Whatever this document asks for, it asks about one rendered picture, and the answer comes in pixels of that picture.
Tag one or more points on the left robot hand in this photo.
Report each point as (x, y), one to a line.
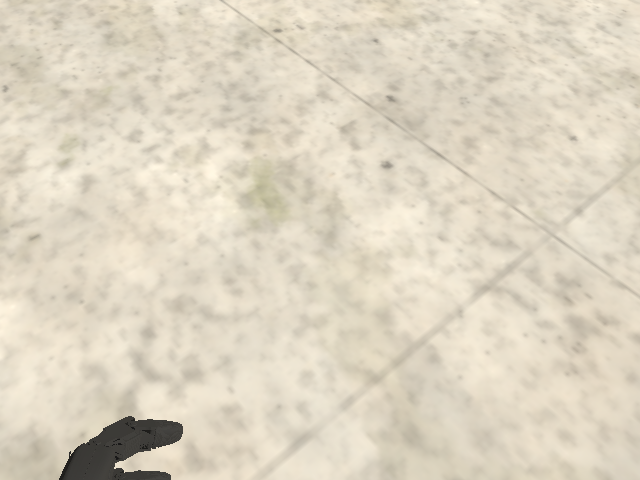
(96, 459)

